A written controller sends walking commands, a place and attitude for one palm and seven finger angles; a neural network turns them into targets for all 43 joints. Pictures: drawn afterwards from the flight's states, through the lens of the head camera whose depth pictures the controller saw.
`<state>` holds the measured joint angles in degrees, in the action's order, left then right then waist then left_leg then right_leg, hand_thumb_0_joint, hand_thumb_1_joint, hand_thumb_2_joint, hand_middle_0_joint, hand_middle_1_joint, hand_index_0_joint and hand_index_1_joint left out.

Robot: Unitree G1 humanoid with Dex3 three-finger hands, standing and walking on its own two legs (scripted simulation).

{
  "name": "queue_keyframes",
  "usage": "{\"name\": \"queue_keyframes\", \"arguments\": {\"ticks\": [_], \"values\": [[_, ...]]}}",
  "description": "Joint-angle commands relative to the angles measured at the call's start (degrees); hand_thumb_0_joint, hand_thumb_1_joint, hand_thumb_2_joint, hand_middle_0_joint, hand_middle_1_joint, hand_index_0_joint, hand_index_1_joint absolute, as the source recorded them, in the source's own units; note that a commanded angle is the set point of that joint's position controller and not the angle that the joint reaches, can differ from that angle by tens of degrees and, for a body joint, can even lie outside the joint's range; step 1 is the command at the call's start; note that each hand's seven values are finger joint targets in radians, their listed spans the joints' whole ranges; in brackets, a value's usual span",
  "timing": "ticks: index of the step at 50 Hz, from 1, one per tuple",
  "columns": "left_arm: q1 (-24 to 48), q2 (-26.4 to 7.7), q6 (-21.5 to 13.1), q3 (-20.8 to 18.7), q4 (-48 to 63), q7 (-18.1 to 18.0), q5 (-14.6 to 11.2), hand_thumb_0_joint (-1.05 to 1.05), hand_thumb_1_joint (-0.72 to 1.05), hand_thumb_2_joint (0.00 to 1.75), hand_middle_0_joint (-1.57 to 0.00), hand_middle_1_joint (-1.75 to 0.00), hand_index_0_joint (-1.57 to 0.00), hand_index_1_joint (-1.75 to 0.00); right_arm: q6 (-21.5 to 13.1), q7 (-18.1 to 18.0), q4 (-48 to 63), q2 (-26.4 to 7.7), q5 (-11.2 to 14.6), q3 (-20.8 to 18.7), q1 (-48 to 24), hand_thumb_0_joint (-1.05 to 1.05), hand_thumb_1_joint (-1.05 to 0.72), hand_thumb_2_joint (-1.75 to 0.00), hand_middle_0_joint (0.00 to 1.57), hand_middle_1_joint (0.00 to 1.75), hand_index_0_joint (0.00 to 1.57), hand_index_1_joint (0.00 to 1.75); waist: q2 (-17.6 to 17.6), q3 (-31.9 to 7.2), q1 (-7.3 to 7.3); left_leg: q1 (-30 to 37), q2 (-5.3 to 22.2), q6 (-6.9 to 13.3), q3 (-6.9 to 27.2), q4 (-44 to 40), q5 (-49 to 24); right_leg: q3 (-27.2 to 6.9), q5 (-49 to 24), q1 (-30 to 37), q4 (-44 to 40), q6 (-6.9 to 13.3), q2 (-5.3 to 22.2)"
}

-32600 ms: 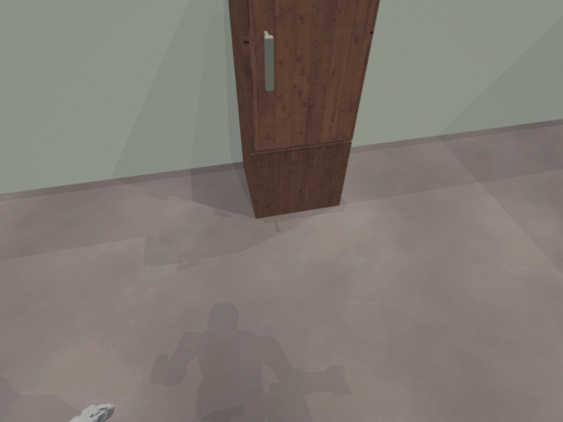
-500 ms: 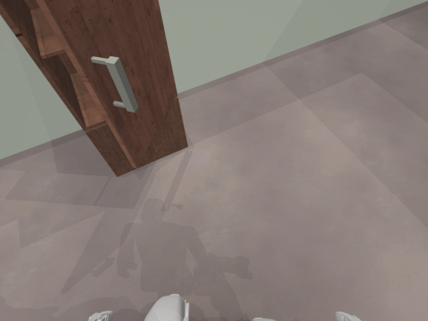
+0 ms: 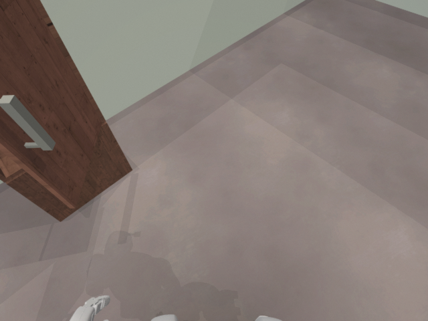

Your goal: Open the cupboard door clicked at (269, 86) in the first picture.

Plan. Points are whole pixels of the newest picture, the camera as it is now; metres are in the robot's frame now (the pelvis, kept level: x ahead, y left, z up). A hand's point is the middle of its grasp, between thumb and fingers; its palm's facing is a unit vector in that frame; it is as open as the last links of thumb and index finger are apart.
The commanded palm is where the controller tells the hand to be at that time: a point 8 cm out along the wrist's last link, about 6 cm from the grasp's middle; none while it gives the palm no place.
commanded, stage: walk to a spot facing it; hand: left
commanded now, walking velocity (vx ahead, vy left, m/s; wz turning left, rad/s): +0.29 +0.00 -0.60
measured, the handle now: (20, 125) +0.48 +0.48 +0.03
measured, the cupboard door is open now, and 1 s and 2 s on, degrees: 47 47 47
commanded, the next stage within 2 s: turn to face it in 1.72 s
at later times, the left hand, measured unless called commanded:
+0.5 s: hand (139, 264) +0.24 +0.20 -0.16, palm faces -0.24 -0.95 -0.19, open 7.4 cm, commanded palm none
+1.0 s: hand (232, 167) +0.50 -0.01 -0.13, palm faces -0.45 -0.86 -0.23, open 7.1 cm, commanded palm none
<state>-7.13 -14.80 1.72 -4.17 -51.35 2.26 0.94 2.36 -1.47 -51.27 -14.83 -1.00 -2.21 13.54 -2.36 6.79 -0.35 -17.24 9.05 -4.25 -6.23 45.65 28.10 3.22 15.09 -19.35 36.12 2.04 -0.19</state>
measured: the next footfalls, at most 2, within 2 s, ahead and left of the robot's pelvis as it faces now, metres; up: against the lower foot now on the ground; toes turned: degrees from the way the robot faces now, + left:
left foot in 0.36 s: +0.19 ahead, +0.12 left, +0.00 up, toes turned -10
right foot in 0.76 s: +0.33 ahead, -0.20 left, +0.00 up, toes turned -32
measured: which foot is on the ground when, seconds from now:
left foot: up 0.00-0.34, down 0.36-0.76, up 0.78-1.00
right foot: down 0.00-0.36, up 0.38-0.74, down 0.76-1.00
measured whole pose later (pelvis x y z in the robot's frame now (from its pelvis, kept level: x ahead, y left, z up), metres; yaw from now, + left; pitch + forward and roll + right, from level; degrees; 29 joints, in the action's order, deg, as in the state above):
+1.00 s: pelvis +0.33 -0.14 +0.02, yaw -28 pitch +1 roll +2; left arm -10.1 -11.1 -3.3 -3.6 -56.9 0.1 0.0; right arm -0.9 -0.1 -57.6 -10.6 -1.4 -2.2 15.6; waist 0.1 4.1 2.5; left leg -31.9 8.7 -3.3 -3.0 59.0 15.3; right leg 4.6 13.5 -10.5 22.9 6.0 -2.7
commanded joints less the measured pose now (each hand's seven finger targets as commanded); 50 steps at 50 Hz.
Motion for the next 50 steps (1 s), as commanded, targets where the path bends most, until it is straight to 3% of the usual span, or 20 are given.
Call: {"name": "queue_keyframes", "arguments": {"ticks": [1,6,13,16,17,18,19,20,21,23,26,33,36,37,38,39,40,41,45,50], "values": [[-9.2,-12.2,-0.9,-3.3,1.5,-2.6,0.1,0.0,0.9,0.9,-0.2,-0.3,-0.2,-0.3,-1.4,0.3,7.0,-6.3,0.4,-2.1,-6.9,0.0,-0.9,-0.9,0.2,0.3,0.2,0.3,17.0,-6.8,-4.63,-23.1,-1.5,0.8,6.6,22.6,3.6,-30.3,6.9,17.4,-21.8,11.5,18.7],[-6.5,-9.7,-2.8,-2.4,1.8,-2.3,0.4,0.0,0.9,0.9,-0.2,-0.3,-0.2,-0.3,-1.9,2.1,5.4,-3.8,-0.3,-2.1,-6.3,0.0,-0.9,-0.9,0.2,0.3,0.2,0.3,9.1,-6.3,-1.41,-14.8,-3.7,0.0,4.1,12.0,-6.8,-21.8,3.0,10.4,-22.1,9.5,12.2],[-9.3,-10.2,-3.4,-3.1,0.2,-1.5,0.6,0.0,0.9,0.9,-0.2,-0.3,-0.2,-0.3,-4.1,2.1,6.8,-3.1,0.2,-2.1,-8.6,0.0,-0.9,-0.9,0.2,0.3,0.2,0.3,11.9,-5.5,-2.5,-10.6,-7.2,0.8,3.8,-4.3,-6.5,-26.2,3.5,12.5,-20.6,10.3,11.1],[-5.4,-8.4,-3.4,-2.9,1.0,-1.4,0.2,0.0,0.9,0.9,-0.2,-0.3,-0.2,-0.3,-5.4,1.2,3.8,-4.4,0.2,-2.3,-0.1,0.0,-0.9,-0.9,0.2,0.3,0.2,0.3,7.9,-6.5,2.62,9.8,-8.0,1.2,3.2,-19.1,-12.9,-22.8,3.6,-0.5,-13.0,6.6,6.9],[-4.2,-4.7,-3.5,-2.1,2.0,-1.0,0.1,0.0,0.9,0.9,-0.2,-0.3,-0.2,-0.3,-5.9,0.2,1.3,-8.1,-0.2,-3.1,7.5,0.0,-0.9,-0.9,0.2,0.3,0.2,0.3,-2.2,-8.9,6.29,22.1,-1.7,3.0,10.3,-24.4,-6.4,-17.7,4.6,-9.7,-2.1,3.9,1.4],[-4.3,-1.2,-3.6,-1.2,3.3,-0.3,-0.7,0.0,0.9,0.9,-0.2,-0.3,-0.2,-0.3,-6.3,-0.2,-0.1,-14.7,-1.6,-4.5,15.5,0.0,-0.9,-0.9,0.2,0.3,0.2,0.3,-20.3,-12.7,8.89,29.5,16.8,9.3,33.7,-31.6,3.9,-6.4,19.0,-22.0,19.2,-0.4,-6.0],[-0.9,-3.5,-4.0,-1.4,4.6,-0.2,-0.1,0.0,0.9,0.9,-0.2,-0.3,-0.2,-0.3,-5.7,-0.6,0.1,-14.5,-1.4,-3.8,16.2,0.0,-0.9,-0.9,0.2,0.3,0.2,0.3,-13.4,-9.3,8.69,24.1,21.9,13.9,40.3,-35.6,6.7,-8.2,17.7,-24.6,28.3,-0.4,-1.2],[0.5,-4.1,-4.5,-1.7,5.6,0.5,0.1,0.0,0.9,0.9,-0.2,-0.3,-0.2,-0.3,-5.7,-0.5,2.3,-13.0,-1.1,-3.5,12.5,0.0,-0.9,-0.9,0.2,0.3,0.2,0.3,-4.4,-4.6,6.75,21.2,21.4,16.0,36.6,-35.0,0.5,-7.0,13.8,-26.2,31.1,-1.0,2.7],[0.1,-3.5,-4.4,-2.0,3.7,0.7,0.9,0.0,0.9,0.9,-0.2,-0.3,-0.2,-0.3,-6.0,-0.1,2.3,-10.0,-1.6,-2.7,10.1,0.0,-0.9,-0.9,0.2,0.3,0.2,0.3,-2.9,-3.5,5.12,15.3,17.2,14.1,30.5,-34.4,-3.4,-6.6,10.3,-24.6,34.4,-1.2,2.9],[-0.6,-2.1,-3.4,-1.7,2.2,1.4,1.0,0.0,0.9,0.9,-0.2,-0.3,-0.2,-0.3,-6.6,-0.2,2.2,-6.3,-1.2,-1.3,7.2,0.0,-0.9,-0.9,0.2,0.3,0.2,0.3,-5.6,-1.2,2.34,12.1,12.2,10.6,18.6,-34.1,-14.5,-5.7,3.7,-23.2,34.2,-2.0,5.1],[0.5,0.6,-2.8,-0.3,2.3,2.0,0.8,0.0,0.9,0.9,-0.2,-0.3,-0.2,-0.3,-7.4,-0.6,-0.4,-5.2,-0.8,-0.8,11.0,0.0,-0.9,-0.9,0.2,0.3,0.2,0.3,-7.0,-5.5,2.26,19.0,8.1,8.1,5.6,-29.8,-38.9,-1.8,0.5,-23.0,28.4,-2.4,4.3],[8.7,1.1,-2.3,0.9,3.6,2.0,0.6,0.0,0.9,0.9,-0.2,-0.3,-0.2,-0.3,-6.6,0.0,-3.8,-5.7,-1.3,-0.6,14.9,0.0,-0.9,-0.9,0.2,0.3,0.2,0.3,-6.6,-2.8,3.48,15.4,8.7,8.3,-2.5,-29.6,-43.5,5.0,-3.2,-10.3,5.0,0.0,1.8],[-1.9,-1.6,-2.9,0.0,0.4,1.3,0.6,0.0,0.9,0.9,-0.2,-0.3,-0.2,-0.3,-6.2,0.0,-4.5,-7.4,-0.8,-0.6,12.7,0.0,-0.9,-0.9,0.2,0.3,0.2,0.3,-4.1,-7.7,-2.69,12.3,8.4,7.0,-4.8,-15.2,-58.4,6.7,-2.9,8.4,-1.2,3.0,-1.9],[-11.6,-4.5,-3.4,-1.2,-2.8,0.8,0.8,0.0,0.9,0.9,-0.2,-0.3,-0.2,-0.3,-6.3,0.2,-3.9,-7.0,-0.2,-0.4,9.9,0.0,-0.9,-0.9,0.2,0.3,0.2,0.3,-1.9,-11.5,-7.6,3.4,6.4,5.0,-6.4,-3.7,-54.5,3.7,-4.1,24.2,-2.9,4.8,-0.4],[-20.3,-11.5,-4.0,-3.1,-4.8,-0.3,1.2,0.0,0.9,0.9,-0.2,-0.3,-0.2,-0.3,-6.5,0.7,-2.5,-3.8,1.0,0.2,10.2,0.0,-0.9,-0.9,0.2,0.3,0.2,0.3,12.4,-19.4,-11.02,-12.2,-1.1,2.6,-8.6,16.9,-23.7,-16.8,0.7,39.4,-8.3,10.3,14.7],[-21.5,-14.8,-3.8,-3.5,-5.2,-0.9,-0.3,0.0,0.9,0.9,-0.2,-0.3,-0.2,-0.3,-6.5,0.4,-0.7,-2.8,1.6,0.1,8.7,0.0,-0.9,-0.9,0.2,0.3,0.2,0.3,17.8,-22.1,-9.56,-21.3,-6.0,1.9,-1.6,33.3,7.1,-37.7,-2.9,39.8,-18.1,14.6,26.3],[-17.1,-13.6,-3.3,-3.3,-4.2,-1.7,-0.9,0.0,0.9,0.9,-0.2,-0.3,-0.2,-0.3,-6.0,0.6,-0.7,-4.2,1.1,-0.5,5.2,0.0,-0.9,-0.9,0.2,0.3,0.2,0.3,9.3,-14.1,-8.13,-24.1,-2.5,3.1,5.1,35.1,2.7,-35.0,0.6,32.6,-20.6,14.9,25.5],[-12.2,-10.4,-3.4,-2.2,-3.2,-2.1,-0.8,0.0,0.9,0.9,-0.2,-0.3,-0.2,-0.3,-6.0,0.7,-1.8,-3.2,0.9,-0.8,3.8,0.0,-0.9,-0.9,0.2,0.3,0.2,0.3,8.4,-8.8,-5.65,-23.3,0.4,2.8,5.9,33.1,-3.1,-28.4,-0.3,22.8,-21.4,12.8,22.9],[-4.4,-4.1,-5.2,-0.1,-2.4,-2.2,-0.1,0.0,0.9,0.9,-0.2,-0.3,-0.2,-0.3,-3.7,1.2,-5.9,0.8,-0.5,-0.6,10.0,0.0,-0.9,-0.9,0.2,0.3,0.2,0.3,8.7,-5.6,2.45,-11.3,0.8,1.4,4.2,18.5,-10.4,-10.9,-10.7,6.4,-24.2,8.2,13.9],[-10.1,-1.5,-6.8,-0.4,-5.8,-2.0,-0.3,0.0,0.9,0.9,-0.2,-0.3,-0.2,-0.3,-3.7,2.1,-4.9,2.2,-0.6,-1.1,4.4,0.0,-0.9,-0.9,0.2,0.3,0.2,0.3,7.5,-5.2,1.35,-16.1,-0.6,0.7,2.8,9.2,-17.7,-9.4,-16.2,12.2,-25.2,8.5,11.7]]}}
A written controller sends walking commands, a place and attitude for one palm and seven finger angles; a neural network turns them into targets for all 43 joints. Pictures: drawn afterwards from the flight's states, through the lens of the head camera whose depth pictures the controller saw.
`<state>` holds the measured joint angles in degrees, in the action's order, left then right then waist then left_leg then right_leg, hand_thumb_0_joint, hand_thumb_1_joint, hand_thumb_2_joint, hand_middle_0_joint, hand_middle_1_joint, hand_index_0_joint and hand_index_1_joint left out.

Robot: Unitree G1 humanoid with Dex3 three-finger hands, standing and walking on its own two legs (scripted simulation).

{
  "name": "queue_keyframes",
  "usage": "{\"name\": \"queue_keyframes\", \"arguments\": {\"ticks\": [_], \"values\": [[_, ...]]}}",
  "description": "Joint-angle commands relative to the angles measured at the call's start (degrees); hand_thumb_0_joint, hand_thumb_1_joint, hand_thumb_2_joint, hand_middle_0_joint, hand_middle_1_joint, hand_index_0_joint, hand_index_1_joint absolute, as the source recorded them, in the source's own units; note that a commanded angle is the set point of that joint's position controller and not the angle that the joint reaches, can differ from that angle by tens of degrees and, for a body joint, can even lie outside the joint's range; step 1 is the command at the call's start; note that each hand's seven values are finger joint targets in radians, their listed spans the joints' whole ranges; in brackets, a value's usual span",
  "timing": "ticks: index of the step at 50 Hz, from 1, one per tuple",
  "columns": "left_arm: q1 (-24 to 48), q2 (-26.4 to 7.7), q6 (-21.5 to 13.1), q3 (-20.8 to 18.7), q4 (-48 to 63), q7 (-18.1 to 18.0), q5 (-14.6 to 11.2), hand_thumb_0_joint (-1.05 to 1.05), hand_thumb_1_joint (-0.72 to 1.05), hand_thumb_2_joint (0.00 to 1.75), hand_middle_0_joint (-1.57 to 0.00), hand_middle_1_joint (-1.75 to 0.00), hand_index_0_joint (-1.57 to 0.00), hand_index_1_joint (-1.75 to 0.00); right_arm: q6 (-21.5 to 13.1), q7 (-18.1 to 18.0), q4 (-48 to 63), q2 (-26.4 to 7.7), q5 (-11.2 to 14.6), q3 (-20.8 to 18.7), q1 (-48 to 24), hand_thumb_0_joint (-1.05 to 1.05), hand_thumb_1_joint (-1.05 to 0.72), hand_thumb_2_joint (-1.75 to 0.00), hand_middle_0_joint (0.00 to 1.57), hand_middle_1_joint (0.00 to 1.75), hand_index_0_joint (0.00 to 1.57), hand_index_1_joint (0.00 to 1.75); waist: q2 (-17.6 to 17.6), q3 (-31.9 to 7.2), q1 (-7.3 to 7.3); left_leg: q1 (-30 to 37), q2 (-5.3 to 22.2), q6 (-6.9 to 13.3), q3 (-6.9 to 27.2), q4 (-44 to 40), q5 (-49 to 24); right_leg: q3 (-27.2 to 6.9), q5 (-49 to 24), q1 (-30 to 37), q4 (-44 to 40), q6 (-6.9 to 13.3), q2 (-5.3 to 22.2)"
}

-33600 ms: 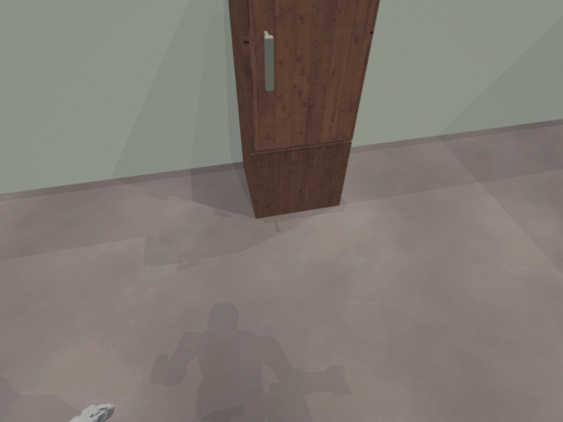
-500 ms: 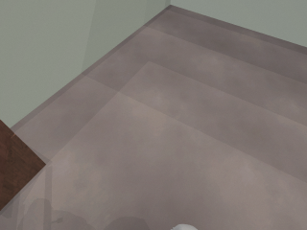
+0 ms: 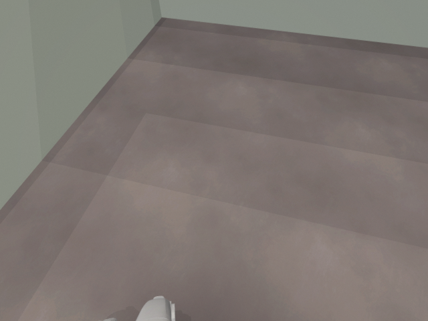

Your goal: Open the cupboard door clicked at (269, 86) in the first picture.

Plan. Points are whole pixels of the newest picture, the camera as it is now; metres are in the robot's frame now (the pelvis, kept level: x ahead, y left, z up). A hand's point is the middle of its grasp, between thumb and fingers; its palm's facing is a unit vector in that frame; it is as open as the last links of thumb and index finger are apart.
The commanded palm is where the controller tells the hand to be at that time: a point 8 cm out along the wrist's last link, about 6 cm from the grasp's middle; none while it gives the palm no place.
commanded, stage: walk to a spot facing it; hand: left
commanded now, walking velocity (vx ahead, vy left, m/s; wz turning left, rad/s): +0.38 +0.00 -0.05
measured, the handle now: out of the picture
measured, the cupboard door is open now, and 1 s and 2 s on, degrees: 47 47 47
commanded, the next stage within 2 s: turn to face it in 0.72 s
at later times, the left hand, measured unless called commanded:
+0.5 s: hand (133, 258) +0.28 +0.21 -0.18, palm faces +0.03 -0.99 -0.15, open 7.4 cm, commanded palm none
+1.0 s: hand (178, 158) +0.58 +0.12 -0.17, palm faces -0.05 -0.98 -0.21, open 7.1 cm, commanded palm none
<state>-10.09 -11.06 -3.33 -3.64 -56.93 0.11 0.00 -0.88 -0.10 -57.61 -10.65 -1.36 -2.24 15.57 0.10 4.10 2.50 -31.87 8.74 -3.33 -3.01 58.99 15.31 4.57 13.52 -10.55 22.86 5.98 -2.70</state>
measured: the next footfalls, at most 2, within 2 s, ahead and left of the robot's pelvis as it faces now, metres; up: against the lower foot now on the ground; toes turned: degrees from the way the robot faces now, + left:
left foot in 0.30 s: +0.30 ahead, +0.13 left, +0.00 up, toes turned +5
right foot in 0.74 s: +0.50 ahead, -0.14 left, +0.00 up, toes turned -15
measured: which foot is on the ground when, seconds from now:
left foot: up 0.00-0.28, down 0.30-0.74, up 0.76-1.00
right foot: down 0.00-0.28, up 0.30-0.72, down 0.74-1.00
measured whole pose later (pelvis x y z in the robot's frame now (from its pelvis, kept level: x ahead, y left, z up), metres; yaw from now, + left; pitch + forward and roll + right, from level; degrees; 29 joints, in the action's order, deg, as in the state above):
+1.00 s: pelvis +0.50 -0.06 +0.00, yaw -3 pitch +1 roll +0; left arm -10.7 -10.5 -4.3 -2.8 -59.5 -0.9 0.5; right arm -0.7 -0.5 -60.1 -9.4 -0.6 -2.0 14.0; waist 0.5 2.6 2.3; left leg -30.8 5.8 -2.5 -4.6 52.6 16.0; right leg 11.5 14.9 -8.5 22.2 3.3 0.8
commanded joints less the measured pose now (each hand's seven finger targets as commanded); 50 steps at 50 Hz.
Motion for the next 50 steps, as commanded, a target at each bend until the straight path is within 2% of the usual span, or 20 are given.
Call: {"name": "queue_keyframes", "arguments": {"ticks": [1,8,10,12,13,14,15,17,19,23,31,34,35,36,37,38,40,43,46,50], "values": [[-8.0,-5.6,-2.0,-0.8,-0.7,0.2,0.5,0.0,0.9,0.9,-0.2,-0.3,-0.2,-0.3,-0.6,0.9,2.3,-2.1,-0.1,-1.0,0.3,0.0,-0.9,-0.9,0.2,0.3,0.2,0.3,5.2,-2.0,-2.0,-3.2,-0.5,-0.2,-0.4,-5.6,-5.4,-10.7,-17.5,5.4,-11.7,4.7,14.2],[-14.8,-6.4,-2.3,-0.1,-4.4,-0.8,0.9,0.0,0.9,0.9,-0.2,-0.3,-0.2,-0.3,-1.8,1.9,6.2,-2.6,0.4,-0.9,-13.3,0.0,-0.9,-0.9,0.2,0.3,0.2,0.3,7.1,0.9,-4.82,-6.5,-3.0,1.9,-2.0,-16.8,-3.4,-11.0,-34.0,16.4,-8.0,4.2,16.6],[-14.8,-7.3,-2.3,-0.2,-4.9,-1.0,1.1,0.0,0.9,0.9,-0.2,-0.3,-0.2,-0.3,-2.2,1.7,5.7,-3.0,0.4,-1.0,-12.9,0.0,-0.9,-0.9,0.2,0.3,0.2,0.3,5.2,0.1,-3.52,0.4,-5.3,3.2,-3.7,-21.9,-0.8,-10.5,-43.1,15.9,-3.6,3.6,16.8],[-12.8,-8.0,-2.4,-0.4,-4.5,-1.0,0.8,0.0,0.9,0.9,-0.2,-0.3,-0.2,-0.3,-2.6,0.8,2.2,-4.2,-0.1,-1.4,-2.4,0.0,-0.9,-0.9,0.2,0.3,0.2,0.3,5.2,-3.5,1.94,16.3,-9.4,5.2,-6.3,-27.6,-4.5,-6.2,-52.4,10.6,7.6,1.1,13.8],[-11.9,-7.4,-2.4,-0.4,-4.1,-0.8,0.5,0.0,0.9,0.9,-0.2,-0.3,-0.2,-0.3,-2.8,0.2,-0.6,-7.2,-0.5,-2.2,6.7,0.0,-0.9,-0.9,0.2,0.3,0.2,0.3,2.2,-7.9,5.86,32.3,-6.2,7.4,-2.4,-29.0,-8.5,-4.9,-43.9,0.0,19.4,-0.9,11.7],[-14.8,-4.2,-2.3,0.1,-2.8,-0.3,-0.1,0.0,0.9,0.9,-0.2,-0.3,-0.2,-0.3,-3.2,-0.5,-2.1,-13.7,-1.6,-3.7,14.6,0.0,-0.9,-0.9,0.2,0.3,0.2,0.3,-10.5,-15.5,7.17,47.1,10.7,14.6,20.4,-30.4,-9.6,-0.5,-15.9,-16.1,38.5,-3.9,4.1],[-12.7,-3.6,-2.6,0.9,-1.0,0.0,-0.3,0.0,0.9,0.9,-0.2,-0.3,-0.2,-0.3,-2.6,-0.9,-2.2,-15.6,-0.9,-3.6,18.1,0.0,-0.9,-0.9,0.2,0.3,0.2,0.3,-14.2,-17.5,6.94,47.9,19.7,19.7,33.6,-38.6,-13.0,-4.1,15.2,-22.2,53.8,-3.5,0.6],[-7.0,-3.6,-1.8,0.0,-0.1,-0.1,0.7,0.0,0.9,0.9,-0.2,-0.3,-0.2,-0.3,-2.6,-1.0,0.0,-11.8,-0.3,-3.0,8.1,0.0,-0.9,-0.9,0.2,0.3,0.2,0.3,-4.1,-4.2,2.79,29.2,17.3,18.3,27.8,-44.8,2.2,-6.7,11.6,-28.2,59.4,-3.6,5.8],[-7.3,-1.7,0.0,-0.2,-1.0,1.0,1.7,0.0,0.9,0.9,-0.2,-0.3,-0.2,-0.3,-3.5,-1.2,1.4,-6.5,-0.4,-1.4,2.8,0.0,-0.9,-0.9,0.2,0.3,0.2,0.3,-5.5,3.5,-1.14,16.6,12.2,12.8,18.2,-49.7,6.6,-7.1,3.8,-25.5,54.1,-4.6,8.7],[-8.9,0.4,1.7,0.0,-1.1,1.8,1.7,0.0,0.9,0.9,-0.2,-0.3,-0.2,-0.3,-4.5,-1.1,-0.1,-6.1,0.1,-1.0,3.8,0.0,-0.9,-0.9,0.2,0.3,0.2,0.3,-6.1,-0.8,-3.74,17.9,7.4,11.0,3.6,-49.5,-7.7,-4.5,-1.4,-21.7,40.9,-6.1,9.9],[4.2,-0.7,1.4,0.1,2.7,2.5,1.5,0.0,0.9,0.9,-0.2,-0.3,-0.2,-0.3,-3.6,-0.6,-3.5,-6.5,-0.4,-1.0,11.2,0.0,-0.9,-0.9,0.2,0.3,0.2,0.3,-5.6,2.5,-0.39,23.3,7.7,10.2,-2.3,-48.3,-11.6,1.5,-7.0,-17.9,16.4,-4.9,7.7],[0.6,-2.7,0.8,-0.2,1.6,2.4,1.6,0.0,0.9,0.9,-0.2,-0.3,-0.2,-0.3,-3.2,-0.7,-4.4,-7.4,-0.4,-0.7,12.2,0.0,-0.9,-0.9,0.2,0.3,0.2,0.3,-3.9,-0.1,-2.71,26.0,7.1,8.8,-4.6,-39.2,-23.0,4.0,-4.0,-8.0,10.4,-3.0,4.6],[-6.6,-4.7,0.2,-0.7,-0.7,2.0,1.7,0.0,0.9,0.9,-0.2,-0.3,-0.2,-0.3,-3.1,-0.6,-4.6,-7.1,-0.1,-0.6,11.8,0.0,-0.9,-0.9,0.2,0.3,0.2,0.3,-1.2,-3.6,-6.21,23.3,5.2,7.3,-6.0,-29.0,-28.3,2.9,-4.7,2.6,7.8,-1.7,3.6],[-16.6,-9.2,-0.7,-2.1,-3.6,1.4,2.2,0.0,0.9,0.9,-0.2,-0.3,-0.2,-0.3,-3.4,-0.3,-3.8,-5.6,0.6,-0.4,11.0,0.0,-0.9,-0.9,0.2,0.3,0.2,0.3,6.6,-10.5,-10.28,11.9,1.1,5.1,-9.1,-13.0,-21.2,-8.5,-5.6,19.5,6.5,1.8,12.1],[-23.4,-15.4,-0.7,-3.8,-5.2,0.6,1.6,0.0,0.9,0.9,-0.2,-0.3,-0.2,-0.3,-3.8,-0.3,-2.0,-2.7,1.5,0.1,12.5,0.0,-0.9,-0.9,0.2,0.3,0.2,0.3,20.7,-17.9,-11.1,-1.8,-7.6,2.4,-8.7,7.4,17.4,-32.6,-10.1,30.7,-1.5,8.9,29.0],[-21.7,-15.6,-0.4,-3.4,-4.9,0.0,0.4,0.0,0.9,0.9,-0.2,-0.3,-0.2,-0.3,-3.5,-0.4,-1.1,-5.5,1.5,-0.4,8.1,0.0,-0.9,-0.9,0.2,0.3,0.2,0.3,14.1,-16.2,-10.94,-5.9,-4.8,3.4,-0.2,15.3,18.9,-32.4,-10.8,28.0,-4.7,9.7,29.4],[-12.6,-9.7,-0.2,-1.9,-2.6,-0.9,0.4,0.0,0.9,0.9,-0.2,-0.3,-0.2,-0.3,-3.3,-0.6,-0.5,-3.8,1.3,-0.7,2.2,0.0,-0.9,-0.9,0.2,0.3,0.2,0.3,7.1,-8.4,-7.36,-6.3,-0.9,2.8,3.0,14.7,9.7,-21.1,-22.0,15.5,-4.7,6.4,25.6],[-6.6,-4.9,-1.3,0.3,-1.5,-0.9,0.8,0.0,0.9,0.9,-0.2,-0.3,-0.2,-0.3,-0.9,-0.5,-2.9,0.1,0.6,0.3,6.3,0.0,-0.9,-0.9,0.2,0.3,0.2,0.3,5.6,-4.0,-1.54,2.4,-0.5,1.4,2.0,3.9,6.0,-5.1,-33.6,1.9,-6.7,3.1,21.2],[-5.6,-4.1,-1.9,0.9,-1.7,-0.8,0.8,0.0,0.9,0.9,-0.2,-0.3,-0.2,-0.3,0.1,0.1,-4.0,1.7,0.6,0.5,8.3,0.0,-0.9,-0.9,0.2,0.3,0.2,0.3,5.9,-4.8,0.18,5.4,-2.4,1.0,-0.6,-3.6,0.3,1.7,-37.5,1.1,-7.2,1.8,18.7],[-5.4,-5.0,-1.0,0.3,-1.6,-1.0,0.9,0.0,0.9,0.9,-0.2,-0.3,-0.2,-0.3,0.6,0.6,-0.8,0.5,0.7,0.1,1.5,0.0,-0.9,-0.9,0.2,0.3,0.2,0.3,7.7,-3.2,-1.11,3.4,-3.5,0.8,-3.6,-11.5,-1.5,4.5,-41.5,5.0,-4.3,0.7,19.1]]}}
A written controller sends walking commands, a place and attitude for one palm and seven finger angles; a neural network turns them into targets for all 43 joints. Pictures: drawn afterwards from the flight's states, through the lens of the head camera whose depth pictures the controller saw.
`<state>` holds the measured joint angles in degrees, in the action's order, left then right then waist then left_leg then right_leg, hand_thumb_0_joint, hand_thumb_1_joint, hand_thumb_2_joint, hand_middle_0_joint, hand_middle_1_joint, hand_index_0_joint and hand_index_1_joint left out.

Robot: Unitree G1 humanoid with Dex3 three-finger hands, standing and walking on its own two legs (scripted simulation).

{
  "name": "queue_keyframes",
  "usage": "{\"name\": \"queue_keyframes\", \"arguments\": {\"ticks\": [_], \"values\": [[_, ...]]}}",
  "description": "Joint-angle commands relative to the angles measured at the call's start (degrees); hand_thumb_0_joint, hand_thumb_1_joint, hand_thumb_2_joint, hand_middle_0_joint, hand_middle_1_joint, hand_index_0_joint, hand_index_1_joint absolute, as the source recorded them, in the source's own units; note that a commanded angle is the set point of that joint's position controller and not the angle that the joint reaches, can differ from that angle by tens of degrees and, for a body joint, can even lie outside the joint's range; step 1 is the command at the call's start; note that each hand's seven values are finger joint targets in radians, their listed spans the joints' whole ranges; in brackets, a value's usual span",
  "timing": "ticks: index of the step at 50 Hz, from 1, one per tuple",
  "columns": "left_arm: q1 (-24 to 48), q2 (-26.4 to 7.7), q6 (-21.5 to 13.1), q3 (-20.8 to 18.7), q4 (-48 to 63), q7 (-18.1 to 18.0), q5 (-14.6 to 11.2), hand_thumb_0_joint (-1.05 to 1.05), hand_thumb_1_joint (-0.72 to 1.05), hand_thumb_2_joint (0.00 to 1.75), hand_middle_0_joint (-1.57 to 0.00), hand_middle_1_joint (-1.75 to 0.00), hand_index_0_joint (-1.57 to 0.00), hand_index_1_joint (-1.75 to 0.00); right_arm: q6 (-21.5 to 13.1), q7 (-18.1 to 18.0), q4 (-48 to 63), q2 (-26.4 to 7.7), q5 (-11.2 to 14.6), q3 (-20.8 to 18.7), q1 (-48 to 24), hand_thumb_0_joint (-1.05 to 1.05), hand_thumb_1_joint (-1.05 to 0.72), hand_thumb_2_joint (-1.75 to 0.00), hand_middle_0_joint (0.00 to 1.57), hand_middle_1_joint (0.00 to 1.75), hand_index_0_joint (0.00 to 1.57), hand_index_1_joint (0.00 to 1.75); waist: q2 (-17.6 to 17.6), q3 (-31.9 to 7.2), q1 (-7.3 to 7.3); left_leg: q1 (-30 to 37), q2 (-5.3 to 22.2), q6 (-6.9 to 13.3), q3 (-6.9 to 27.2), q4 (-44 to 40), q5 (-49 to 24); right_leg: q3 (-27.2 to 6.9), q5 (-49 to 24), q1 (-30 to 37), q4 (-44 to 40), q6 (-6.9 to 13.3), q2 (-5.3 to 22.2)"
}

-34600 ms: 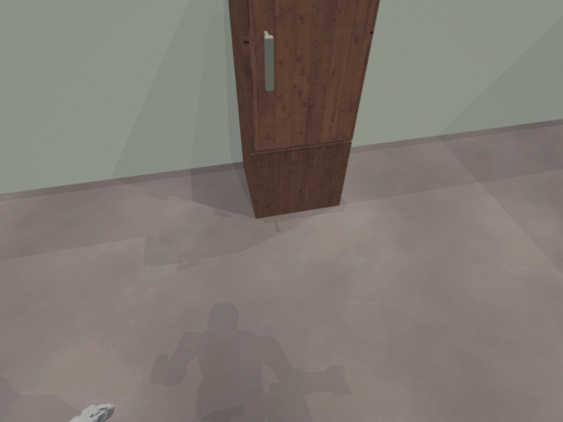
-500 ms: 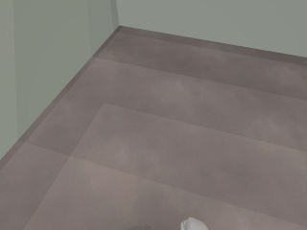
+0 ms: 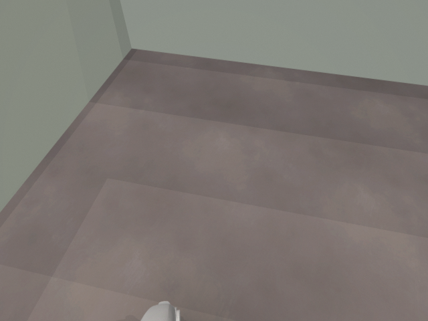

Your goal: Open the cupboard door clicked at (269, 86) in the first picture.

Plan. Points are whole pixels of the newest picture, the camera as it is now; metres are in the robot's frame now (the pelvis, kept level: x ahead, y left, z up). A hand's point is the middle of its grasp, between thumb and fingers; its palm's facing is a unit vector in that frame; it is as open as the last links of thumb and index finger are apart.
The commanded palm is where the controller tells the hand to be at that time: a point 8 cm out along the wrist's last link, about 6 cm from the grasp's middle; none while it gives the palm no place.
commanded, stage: turn to face it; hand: left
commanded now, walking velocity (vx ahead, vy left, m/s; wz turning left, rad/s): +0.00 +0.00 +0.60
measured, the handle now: out of the picture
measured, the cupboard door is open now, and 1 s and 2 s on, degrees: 47 47 47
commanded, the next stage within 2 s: none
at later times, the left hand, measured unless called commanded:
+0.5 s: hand out of the picture +0.15 +0.24 -0.17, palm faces +0.27 -0.93 -0.25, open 7.4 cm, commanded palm none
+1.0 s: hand out of the picture +0.06 +0.15 -0.19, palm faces +0.56 -0.79 -0.23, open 7.4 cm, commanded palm none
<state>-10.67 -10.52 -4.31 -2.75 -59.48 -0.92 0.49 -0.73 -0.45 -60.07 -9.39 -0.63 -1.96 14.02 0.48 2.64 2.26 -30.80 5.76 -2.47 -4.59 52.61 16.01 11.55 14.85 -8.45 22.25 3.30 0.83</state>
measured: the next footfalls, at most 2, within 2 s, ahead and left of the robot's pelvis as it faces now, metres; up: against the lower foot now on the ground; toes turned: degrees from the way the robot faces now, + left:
left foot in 0.16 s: +0.18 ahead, +0.12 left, +0.00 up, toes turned +12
right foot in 0.62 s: +0.17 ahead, -0.15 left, +0.00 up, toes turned +19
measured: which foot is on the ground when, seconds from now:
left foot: up 0.00-0.14, down 0.16-0.62, up 0.64-0.98, down 1.00-1.00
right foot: down 0.00-0.16, up 0.18-0.60, down 0.62-1.00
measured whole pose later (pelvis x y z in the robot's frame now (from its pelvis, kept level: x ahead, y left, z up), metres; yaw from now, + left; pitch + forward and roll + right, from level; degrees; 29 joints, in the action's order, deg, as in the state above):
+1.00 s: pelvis +0.15 -0.03 -0.02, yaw +34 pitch +2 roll +2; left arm -16.0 -12.8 0.8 -2.2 -52.3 -0.4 0.6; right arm 2.6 1.4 -50.2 -15.5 -0.9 -3.3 3.5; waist 2.7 6.4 -0.6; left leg -19.1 -0.4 0.8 -5.9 34.1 14.1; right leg 12.1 26.4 -13.2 41.6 -2.0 8.6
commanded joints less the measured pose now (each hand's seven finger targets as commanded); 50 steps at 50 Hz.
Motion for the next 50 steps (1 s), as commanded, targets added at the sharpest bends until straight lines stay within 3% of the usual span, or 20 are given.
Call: {"name": "queue_keyframes", "arguments": {"ticks": [1,4,6,7,8,9,11,15,25,28,29,31,32,33,36,43,47,48,49,50], "values": [[-4.7,-6.2,0.2,-0.8,1.4,0.0,0.4,0.0,0.9,0.9,-0.2,-0.3,-0.2,-0.3,0.5,1.0,2.7,-1.5,0.0,-0.2,1.4,0.0,-0.9,-0.9,0.2,0.3,0.2,0.3,7.7,-1.0,-1.08,2.1,-0.5,0.2,-2.3,-6.9,-1.7,-2.4,-43.2,3.6,-2.7,3.4,16.5],[-3.7,-8.5,1.1,-1.6,2.4,-0.3,0.5,0.0,0.9,0.9,-0.2,-0.3,-0.2,-0.3,0.7,1.0,4.6,-3.5,-0.2,-0.4,-0.8,0.0,-0.9,-0.9,0.2,0.3,0.2,0.3,7.0,-0.9,-0.55,5.6,-2.3,1.2,-3.5,-11.8,-1.2,-1.5,-44.7,4.6,2.5,2.5,17.7],[-2.9,-9.3,1.7,-2.0,3.4,-0.4,0.3,0.0,0.9,0.9,-0.2,-0.3,-0.2,-0.3,0.7,1.1,4.1,-6.2,-0.8,-1.3,4.5,0.0,-0.9,-0.9,0.2,0.3,0.2,0.3,3.9,-3.2,2.52,15.5,-3.9,2.6,-2.9,-19.1,-9.3,0.7,-39.2,1.5,13.8,-0.3,16.4],[-3.7,-8.7,2.2,-2.1,4.5,-0.2,0.0,0.0,0.9,0.9,-0.2,-0.3,-0.2,-0.3,0.5,0.9,4.0,-9.9,-1.4,-2.1,8.6,0.0,-0.9,-0.9,0.2,0.3,0.2,0.3,-5.1,-6.6,3.85,23.6,1.1,5.9,5.0,-23.0,-23.8,2.3,-24.5,-5.3,25.2,-3.3,12.4],[-4.4,-5.4,2.7,-1.5,6.7,0.0,-1.0,0.0,0.9,0.9,-0.2,-0.3,-0.2,-0.3,0.2,0.4,4.4,-16.1,-1.5,-3.4,11.1,0.0,-0.9,-0.9,0.2,0.3,0.2,0.3,-21.7,-9.1,4.04,30.0,17.5,15.7,28.5,-28.1,-47.4,0.8,21.7,-19.9,43.0,-7.4,3.0],[-1.9,-7.7,3.5,-1.4,8.3,-0.4,-0.2,0.0,0.9,0.9,-0.2,-0.3,-0.2,-0.3,0.7,-0.4,4.3,-17.3,-0.8,-3.4,10.6,0.0,-0.9,-0.9,0.2,0.3,0.2,0.3,-14.0,-12.8,3.96,29.3,20.2,19.5,33.0,-30.1,-41.1,-9.8,25.0,-20.9,50.5,-6.3,2.0],[1.8,-6.3,3.9,-1.9,10.1,-0.1,0.4,0.0,0.9,0.9,-0.2,-0.3,-0.2,-0.3,0.5,-0.9,7.8,-15.7,-0.9,-3.6,3.6,0.0,-0.9,-0.9,0.2,0.3,0.2,0.3,-7.4,-6.6,1.07,18.9,17.1,17.3,32.9,-34.5,-17.7,-12.1,16.9,-25.5,53.6,-6.8,4.4],[-1.8,-6.1,5.1,-2.4,8.2,0.5,0.8,0.0,0.9,0.9,-0.2,-0.3,-0.2,-0.3,-0.2,-1.1,10.1,-13.5,-0.7,-2.8,-2.4,0.0,-0.9,-0.9,0.2,0.3,0.2,0.3,-5.7,-8.0,-2.38,15.5,8.7,11.4,19.4,-34.7,-13.0,-12.6,6.9,-21.6,47.1,-7.7,4.2],[2.4,-6.6,5.6,-2.1,12.9,0.3,0.6,0.0,0.9,0.9,-0.2,-0.3,-0.2,-0.3,1.4,-0.1,10.8,-15.6,-0.9,-5.0,-1.8,0.0,-0.9,-0.9,0.2,0.3,0.2,0.3,-10.4,-8.0,-0.45,16.5,5.9,11.3,23.8,-33.1,-8.4,-10.7,10.3,-16.0,24.3,-7.8,0.2],[-2.7,-7.7,5.3,-2.4,11.8,0.1,0.2,0.0,0.9,0.9,-0.2,-0.3,-0.2,-0.3,2.1,-0.1,11.9,-15.5,-0.6,-5.4,-4.5,0.0,-0.9,-0.9,0.2,0.3,0.2,0.3,-10.4,-9.2,-2.64,12.1,3.4,9.6,24.4,-29.9,-10.7,-9.8,5.6,-5.2,11.2,-6.9,-1.9],[-5.8,-9.2,4.9,-2.9,11.3,-0.1,0.2,0.0,0.9,0.9,-0.2,-0.3,-0.2,-0.3,2.2,0.0,12.6,-14.4,-0.2,-5.3,-6.1,0.0,-0.9,-0.9,0.2,0.3,0.2,0.3,-7.5,-9.6,-4.49,7.1,0.9,7.4,23.1,-26.7,-7.3,-10.9,1.2,2.2,1.9,-6.2,-0.2],[-6.5,-18.1,4.2,-4.2,12.1,-0.9,1.6,0.0,0.9,0.9,-0.2,-0.3,-0.2,-0.3,1.9,0.6,15.3,-8.4,0.2,-4.4,-8.4,0.0,-0.9,-0.9,0.2,0.3,0.2,0.3,18.8,-5.7,-6.22,-10.6,-11.2,-0.6,5.9,0.0,17.7,-36.8,-2.5,6.7,-10.2,3.8,26.8],[-3.6,-16.5,4.1,-3.3,12.8,-1.2,1.1,0.0,0.9,0.9,-0.2,-0.3,-0.2,-0.3,2.1,0.9,14.6,-11.5,-0.4,-4.6,-8.0,0.0,-0.9,-0.9,0.2,0.3,0.2,0.3,13.3,-4.1,-4.42,-7.8,-6.9,0.4,8.9,11.1,18.0,-31.8,-10.0,-0.3,-7.8,5.9,28.0],[0.5,-13.1,3.9,-2.5,13.5,-1.1,0.9,0.0,0.9,0.9,-0.2,-0.3,-0.2,-0.3,2.6,1.3,13.7,-10.5,-0.5,-4.6,-6.0,0.0,-0.9,-0.9,0.2,0.3,0.2,0.3,10.0,-2.9,-1.49,-7.0,-5.8,0.1,9.0,15.6,13.2,-25.3,-14.1,-1.8,-6.1,5.4,23.0],[0.1,-10.3,3.6,-1.7,13.4,-1.1,0.5,0.0,0.9,0.9,-0.2,-0.3,-0.2,-0.3,3.4,1.8,12.2,-9.5,-0.3,-3.9,-6.6,0.0,-0.9,-0.9,0.2,0.3,0.2,0.3,13.3,-3.4,-1.33,-7.8,-4.6,-1.9,4.5,15.2,8.7,-12.7,-36.4,5.4,0.5,2.3,16.1],[-7.7,-14.1,3.6,-2.7,10.8,-0.9,0.9,0.0,0.9,0.9,-0.2,-0.3,-0.2,-0.3,3.0,2.3,13.7,-7.5,0.1,-2.0,-13.4,0.0,-0.9,-0.9,0.2,0.3,0.2,0.3,11.8,-4.1,-5.05,1.2,-6.2,-1.1,-2.2,-7.3,8.3,-8.4,-47.7,10.9,5.6,1.9,17.9],[-5.4,-15.1,3.5,-3.1,11.2,-0.5,0.5,0.0,0.9,0.9,-0.2,-0.3,-0.2,-0.3,2.4,1.7,12.8,-9.9,-0.1,-2.5,-7.5,0.0,-0.9,-0.9,0.2,0.3,0.2,0.3,11.2,-7.3,-1.19,15.1,-8.5,1.2,-3.9,-21.0,-0.1,-4.6,-49.1,6.2,15.3,-1.0,17.2],[-4.1,-14.6,3.5,-2.9,11.8,-0.3,0.1,0.0,0.9,0.9,-0.2,-0.3,-0.2,-0.3,2.0,1.6,11.6,-12.2,-0.5,-3.3,-2.8,0.0,-0.9,-0.9,0.2,0.3,0.2,0.3,7.1,-10.3,1.78,25.8,-5.4,2.8,-1.2,-26.0,-11.5,-3.1,-41.0,-0.7,23.8,-3.2,16.6],[-2.6,-10.9,3.7,-2.2,13.9,0.2,-0.4,0.0,0.9,0.9,-0.2,-0.3,-0.2,-0.3,1.5,1.2,10.8,-18.7,-1.0,-5.0,2.0,0.0,-0.9,-0.9,0.2,0.3,0.2,0.3,-9.3,-13.7,4.47,38.5,10.0,10.4,18.7,-26.1,-33.0,-1.2,-3.1,-18.3,37.9,-7.4,8.8],[1.1,-8.7,4.2,-1.1,16.2,0.0,-0.3,0.0,0.9,0.9,-0.2,-0.3,-0.2,-0.3,1.7,0.8,10.3,-21.7,-0.2,-5.6,6.0,0.0,-0.9,-0.9,0.2,0.3,0.2,0.3,-15.4,-14.7,5.13,39.7,18.7,17.5,29.4,-26.2,-57.4,-7.0,22.4,-26.4,47.8,-8.4,4.8]]}}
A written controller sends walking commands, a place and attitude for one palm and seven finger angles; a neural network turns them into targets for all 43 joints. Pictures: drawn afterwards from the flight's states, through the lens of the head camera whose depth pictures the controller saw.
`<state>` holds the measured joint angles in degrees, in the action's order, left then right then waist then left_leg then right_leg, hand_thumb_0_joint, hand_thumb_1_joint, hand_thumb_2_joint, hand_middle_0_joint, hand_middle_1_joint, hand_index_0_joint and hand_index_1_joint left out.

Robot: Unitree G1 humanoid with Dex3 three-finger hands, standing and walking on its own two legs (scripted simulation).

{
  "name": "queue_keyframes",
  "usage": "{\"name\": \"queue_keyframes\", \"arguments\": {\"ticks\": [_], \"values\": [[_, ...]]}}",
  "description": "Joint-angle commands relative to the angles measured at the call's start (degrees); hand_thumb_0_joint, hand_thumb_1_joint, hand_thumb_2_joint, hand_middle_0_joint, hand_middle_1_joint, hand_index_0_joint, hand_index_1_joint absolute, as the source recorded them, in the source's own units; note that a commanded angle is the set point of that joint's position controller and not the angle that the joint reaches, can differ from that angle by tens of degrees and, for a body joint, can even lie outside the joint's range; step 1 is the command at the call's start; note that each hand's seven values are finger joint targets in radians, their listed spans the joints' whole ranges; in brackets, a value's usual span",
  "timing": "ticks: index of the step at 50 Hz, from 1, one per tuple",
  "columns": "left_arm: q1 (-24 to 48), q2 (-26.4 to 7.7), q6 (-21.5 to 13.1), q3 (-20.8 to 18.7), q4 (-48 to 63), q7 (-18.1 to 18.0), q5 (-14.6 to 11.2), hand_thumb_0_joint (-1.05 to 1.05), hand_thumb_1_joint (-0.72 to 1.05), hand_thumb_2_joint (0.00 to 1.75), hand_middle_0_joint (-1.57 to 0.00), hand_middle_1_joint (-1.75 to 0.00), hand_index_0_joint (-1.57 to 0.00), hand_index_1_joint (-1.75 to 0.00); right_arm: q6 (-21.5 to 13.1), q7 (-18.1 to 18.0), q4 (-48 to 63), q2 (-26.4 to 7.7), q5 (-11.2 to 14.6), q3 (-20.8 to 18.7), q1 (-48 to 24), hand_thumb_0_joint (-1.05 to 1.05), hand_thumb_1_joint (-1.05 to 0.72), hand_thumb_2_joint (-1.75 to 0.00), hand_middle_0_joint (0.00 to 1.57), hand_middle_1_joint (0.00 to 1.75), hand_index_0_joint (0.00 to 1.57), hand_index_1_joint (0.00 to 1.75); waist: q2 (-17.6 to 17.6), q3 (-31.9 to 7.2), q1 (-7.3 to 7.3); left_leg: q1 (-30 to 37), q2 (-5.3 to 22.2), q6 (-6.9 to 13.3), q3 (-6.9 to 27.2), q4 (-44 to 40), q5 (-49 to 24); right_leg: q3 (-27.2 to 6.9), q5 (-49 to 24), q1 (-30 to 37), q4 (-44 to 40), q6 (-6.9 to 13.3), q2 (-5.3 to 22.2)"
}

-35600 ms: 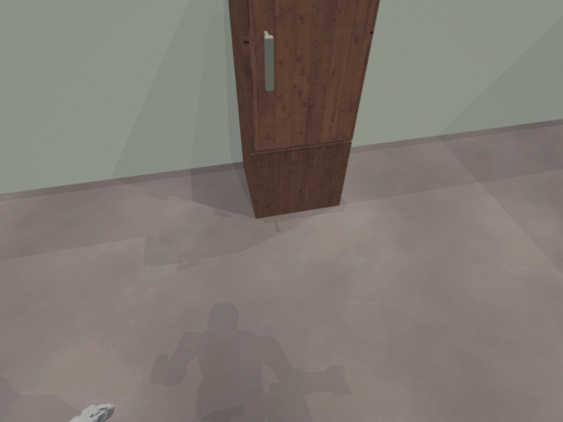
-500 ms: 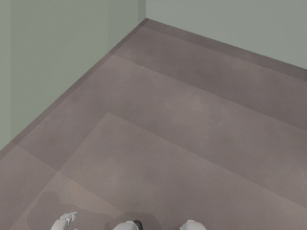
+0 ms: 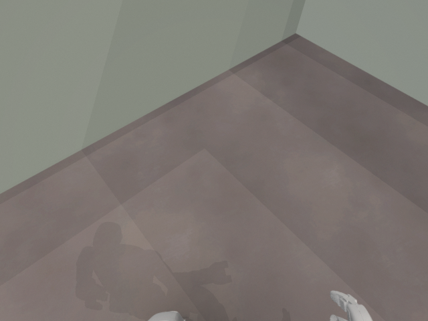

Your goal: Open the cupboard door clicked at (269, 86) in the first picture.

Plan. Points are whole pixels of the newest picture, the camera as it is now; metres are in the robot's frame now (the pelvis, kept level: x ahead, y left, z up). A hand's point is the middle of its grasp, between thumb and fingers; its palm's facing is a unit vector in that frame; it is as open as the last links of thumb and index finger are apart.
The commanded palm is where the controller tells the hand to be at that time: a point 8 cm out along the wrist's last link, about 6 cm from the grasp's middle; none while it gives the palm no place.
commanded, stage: turn to face it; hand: left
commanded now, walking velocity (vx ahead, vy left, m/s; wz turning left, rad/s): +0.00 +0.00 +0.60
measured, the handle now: out of the picture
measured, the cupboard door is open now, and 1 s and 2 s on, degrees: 47 47 47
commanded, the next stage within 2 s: none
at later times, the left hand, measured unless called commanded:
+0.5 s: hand out of the picture +0.07 +0.16 -0.13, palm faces +0.28 -0.91 -0.30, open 7.4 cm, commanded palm none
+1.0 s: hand out of the picture -0.01 +0.18 -0.15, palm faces +0.59 -0.77 -0.25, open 7.4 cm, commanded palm none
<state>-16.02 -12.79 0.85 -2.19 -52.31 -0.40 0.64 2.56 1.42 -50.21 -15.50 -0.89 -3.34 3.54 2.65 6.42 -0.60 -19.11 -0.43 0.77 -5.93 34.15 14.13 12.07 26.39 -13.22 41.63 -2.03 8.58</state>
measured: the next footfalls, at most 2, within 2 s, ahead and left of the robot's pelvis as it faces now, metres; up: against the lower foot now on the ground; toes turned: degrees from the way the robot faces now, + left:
right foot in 0.36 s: +0.09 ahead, -0.16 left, +0.00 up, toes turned +10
left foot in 0.76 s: +0.03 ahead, +0.06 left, +0.00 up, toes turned +34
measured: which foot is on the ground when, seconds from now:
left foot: down 0.00-0.36, up 0.38-0.74, down 0.76-1.00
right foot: down 0.00-0.00, up 0.02-0.34, down 0.36-0.76, up 0.78-1.00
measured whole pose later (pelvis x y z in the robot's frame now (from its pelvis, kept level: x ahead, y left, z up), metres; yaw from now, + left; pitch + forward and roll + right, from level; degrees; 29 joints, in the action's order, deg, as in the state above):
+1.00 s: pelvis +0.04 -0.05 +0.02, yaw +35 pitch +2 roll -1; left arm -8.8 -15.7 3.4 -4.2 -50.9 -0.1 1.0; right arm 1.6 -0.4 -50.8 -13.0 -1.0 -2.3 8.0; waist 2.0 5.4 -0.9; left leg -17.5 -1.6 2.2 1.1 29.5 13.9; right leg -0.3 23.1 -28.9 61.5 -5.5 5.2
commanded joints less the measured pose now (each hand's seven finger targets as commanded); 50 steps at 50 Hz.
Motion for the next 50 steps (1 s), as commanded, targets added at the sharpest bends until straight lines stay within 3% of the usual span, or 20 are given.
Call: {"name": "queue_keyframes", "arguments": {"ticks": [1,5,13,16,17,18,19,20,22,24,31,34,36,37,38,39,40,42,44,50], "values": [[7.0,-8.0,0.0,-2.2,9.7,-1.1,-0.1,0.0,0.9,0.9,-0.2,-0.3,-0.2,-0.3,-1.1,-1.4,0.3,-15.5,0.0,-4.0,15.1,0.0,-0.9,-0.9,0.2,0.3,0.2,0.3,-10.2,-16.6,6.82,23.7,26.1,15.8,26.3,-8.1,-45.6,-12.7,10.9,-21.9,30.4,-2.5,-1.3],[5.7,-7.5,1.4,-2.8,6.2,-0.2,0.6,0.0,0.9,0.9,-0.2,-0.3,-0.2,-0.3,-1.6,-2.5,3.6,-10.9,-0.3,-2.6,3.3,0.0,-0.9,-0.9,0.2,0.3,0.2,0.3,-13.1,-8.0,1.44,7.0,14.4,8.7,19.3,-13.7,-16.9,-13.4,-1.2,-17.8,24.9,-3.2,-1.9],[6.6,-6.3,0.8,-2.7,7.4,0.3,0.3,0.0,0.9,0.9,-0.2,-0.3,-0.2,-0.3,-1.4,-1.8,3.6,-11.0,-0.6,-3.4,4.0,0.0,-0.9,-0.9,0.2,0.3,0.2,0.3,-13.0,-8.4,1.19,2.6,11.3,7.7,22.8,-12.4,-10.5,-10.1,-2.8,-8.0,3.6,-2.7,-7.3],[1.5,-7.1,-0.3,-3.1,6.7,0.0,0.1,0.0,0.9,0.9,-0.2,-0.3,-0.2,-0.3,-1.1,-1.9,4.3,-10.1,-0.1,-3.7,1.9,0.0,-0.9,-0.9,0.2,0.3,0.2,0.3,-11.1,-10.4,-1.6,-2.2,8.4,5.1,22.7,-6.0,-12.5,-9.6,-11.7,4.1,-12.1,-2.1,-8.3],[-1.0,-10.3,-1.1,-3.8,6.2,-0.5,0.6,0.0,0.9,0.9,-0.2,-0.3,-0.2,-0.3,-1.2,-1.6,4.8,-7.4,0.5,-3.3,2.1,0.0,-0.9,-0.9,0.2,0.3,0.2,0.3,-2.8,-11.8,-2.92,-8.2,4.3,1.8,19.1,1.2,-4.6,-16.6,-13.4,11.8,-21.1,-0.4,-0.9],[-2.1,-16.1,-1.6,-4.9,6.2,-1.0,1.4,0.0,0.9,0.9,-0.2,-0.3,-0.2,-0.3,-1.4,-1.4,6.2,-3.0,0.8,-2.6,2.6,0.0,-0.9,-0.9,0.2,0.3,0.2,0.3,16.6,-12.0,-3.45,-17.6,-4.7,-3.2,7.6,17.1,17.6,-34.5,-20.8,15.5,-25.8,6.1,16.1],[-2.1,-16.3,-1.4,-4.3,6.5,-1.4,0.8,0.0,0.9,0.9,-0.2,-0.3,-0.2,-0.3,-1.1,-1.2,6.2,-5.5,0.3,-2.9,2.0,0.0,-0.9,-0.9,0.2,0.3,0.2,0.3,14.4,-11.4,-3.55,-16.3,-1.4,-2.7,9.9,30.5,23.4,-35.0,-25.0,8.4,-25.5,10.7,21.1],[1.6,-12.8,-1.4,-4.0,7.1,-1.8,0.8,0.0,0.9,0.9,-0.2,-0.3,-0.2,-0.3,-0.7,-1.1,5.8,-5.3,0.2,-3.1,3.0,0.0,-0.9,-0.9,0.2,0.3,0.2,0.3,9.9,-9.7,-1.25,-15.8,0.8,-2.5,11.3,35.0,19.5,-29.4,-24.7,5.5,-24.8,11.5,18.8],[5.8,-9.5,-1.1,-2.7,7.9,-1.6,0.5,0.0,0.9,0.9,-0.2,-0.3,-0.2,-0.3,0.1,-0.5,3.3,-4.5,-0.1,-2.7,3.3,0.0,-0.9,-0.9,0.2,0.3,0.2,0.3,11.3,-7.7,0.97,-16.1,2.0,-4.1,8.3,37.9,13.6,-19.4,-33.7,5.8,-21.4,9.4,11.2],[4.6,-8.5,-1.4,-2.4,7.6,-1.5,0.5,0.0,0.9,0.9,-0.2,-0.3,-0.2,-0.3,0.4,-0.1,3.0,-2.9,0.1,-2.0,2.7,0.0,-0.9,-0.9,0.2,0.3,0.2,0.3,10.5,-8.0,0.64,-15.1,1.8,-5.0,5.7,32.7,11.9,-12.9,-41.8,8.5,-19.9,8.0,9.2],[-1.4,-11.2,-1.5,-3.3,4.8,-1.4,0.9,0.0,0.9,0.9,-0.2,-0.3,-0.2,-0.3,0.0,0.5,3.6,-1.0,0.5,-0.8,-1.7,0.0,-0.9,-0.9,0.2,0.3,0.2,0.3,9.4,-8.8,-2.35,-9.0,0.9,-4.6,0.1,12.9,11.7,-8.2,-50.6,14.3,-16.6,7.8,11.3],[-0.6,-11.9,-1.3,-3.8,4.5,-1.2,0.9,0.0,0.9,0.9,-0.2,-0.3,-0.2,-0.3,-0.3,0.3,3.9,-1.5,0.5,-0.8,-0.7,0.0,-0.9,-0.9,0.2,0.3,0.2,0.3,9.8,-8.8,-1.53,-3.7,0.4,-3.4,-1.0,6.0,10.0,-7.3,-48.7,11.5,-14.2,7.5,12.7],[1.1,-11.8,-1.2,-4.1,4.6,-0.9,0.5,0.0,0.9,0.9,-0.2,-0.3,-0.2,-0.3,-0.7,0.1,3.0,-3.0,0.2,-1.3,3.8,0.0,-0.9,-0.9,0.2,0.3,0.2,0.3,7.6,-10.8,1.43,5.4,-0.2,-2.3,-1.1,-4.1,1.9,-3.9,-45.1,7.4,-7.4,4.5,11.3],[2.3,-10.8,-1.0,-3.8,5.3,-0.6,0.0,0.0,0.9,0.9,-0.2,-0.3,-0.2,-0.3,-1.2,-0.1,1.9,-6.3,-0.1,-2.2,8.5,0.0,-0.9,-0.9,0.2,0.3,0.2,0.3,0.9,-13.4,4.31,15.9,3.7,-0.3,3.7,-8.8,-8.6,-1.6,-36.1,-0.6,1.7,1.6,9.6],[3.9,-6.5,-0.7,-2.8,7.7,-0.1,-0.4,0.0,0.9,0.9,-0.2,-0.3,-0.2,-0.3,-1.6,-0.6,1.3,-13.2,-0.5,-4.1,12.6,0.0,-0.9,-0.9,0.2,0.3,0.2,0.3,-18.2,-14.7,6.78,24.6,20.9,8.5,27.3,-11.5,-28.7,-0.5,3.3,-18.7,16.0,-3.3,0.2],[7.8,-6.3,0.2,-2.3,9.4,-0.6,0.1,0.0,0.9,0.9,-0.2,-0.3,-0.2,-0.3,-1.0,-1.2,0.3,-15.5,-0.1,-4.4,15.7,0.0,-0.9,-0.9,0.2,0.3,0.2,0.3,-16.7,-15.1,7.49,23.1,25.8,14.4,31.5,-11.3,-40.4,-8.3,13.2,-22.9,23.7,-3.0,-1.9],[9.2,-7.3,0.5,-2.3,10.2,-0.7,0.2,0.0,0.9,0.9,-0.2,-0.3,-0.2,-0.3,-1.0,-1.5,0.9,-14.5,-0.3,-4.0,14.2,0.0,-0.9,-0.9,0.2,0.3,0.2,0.3,-9.8,-12.2,6.43,18.7,25.4,14.8,27.7,-11.6,-32.1,-11.2,9.8,-22.6,26.0,-2.5,-0.5],[8.5,-6.9,0.9,-2.9,7.1,-0.6,0.6,0.0,0.9,0.9,-0.2,-0.3,-0.2,-0.3,-1.6,-2.6,2.2,-11.2,-0.3,-3.2,8.4,0.0,-0.9,-0.9,0.2,0.3,0.2,0.3,-13.7,-10.2,3.73,13.9,18.1,11.0,24.1,-13.2,-26.9,-13.3,1.7,-22.5,27.6,-3.1,-1.0],[6.2,-7.3,1.4,-3.1,5.8,-0.1,0.6,0.0,0.9,0.9,-0.2,-0.3,-0.2,-0.3,-1.8,-2.6,3.1,-9.6,-0.2,-2.4,5.3,0.0,-0.9,-0.9,0.2,0.3,0.2,0.3,-11.8,-8.9,1.66,10.3,14.3,8.7,20.0,-14.3,-21.2,-13.4,-3.0,-19.8,26.4,-3.1,-1.9],[7.8,-6.5,1.0,-2.7,6.6,0.1,0.5,0.0,0.9,0.9,-0.2,-0.3,-0.2,-0.3,-2.1,-2.3,2.2,-10.0,-0.3,-2.8,7.2,0.0,-0.9,-0.9,0.2,0.3,0.2,0.3,-9.8,-9.8,1.79,10.9,12.8,9.0,21.8,-13.8,-18.2,-12.4,-3.1,-16.5,14.7,-3.5,-4.4]]}}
